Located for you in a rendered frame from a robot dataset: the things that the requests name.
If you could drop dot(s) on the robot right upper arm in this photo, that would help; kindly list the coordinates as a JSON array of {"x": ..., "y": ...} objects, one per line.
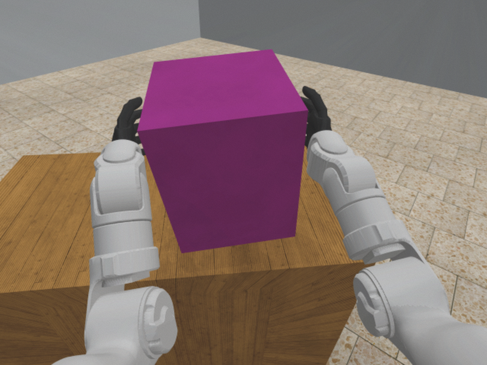
[{"x": 403, "y": 301}]

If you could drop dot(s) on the robot right hand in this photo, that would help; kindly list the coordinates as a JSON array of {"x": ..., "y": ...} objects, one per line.
[{"x": 317, "y": 117}]

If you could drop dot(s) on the robot right forearm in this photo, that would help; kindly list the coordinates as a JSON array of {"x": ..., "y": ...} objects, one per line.
[{"x": 371, "y": 231}]

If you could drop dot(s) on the pedestal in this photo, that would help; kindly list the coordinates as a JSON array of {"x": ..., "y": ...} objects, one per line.
[{"x": 275, "y": 302}]

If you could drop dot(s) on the robot left forearm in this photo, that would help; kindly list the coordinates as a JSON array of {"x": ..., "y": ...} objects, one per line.
[{"x": 124, "y": 251}]

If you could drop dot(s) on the robot left hand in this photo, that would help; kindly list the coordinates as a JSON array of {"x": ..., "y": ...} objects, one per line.
[{"x": 125, "y": 128}]

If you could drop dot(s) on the robot left upper arm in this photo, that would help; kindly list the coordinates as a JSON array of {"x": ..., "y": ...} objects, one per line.
[{"x": 129, "y": 327}]

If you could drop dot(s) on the carton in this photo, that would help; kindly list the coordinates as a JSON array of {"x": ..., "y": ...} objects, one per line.
[{"x": 224, "y": 137}]

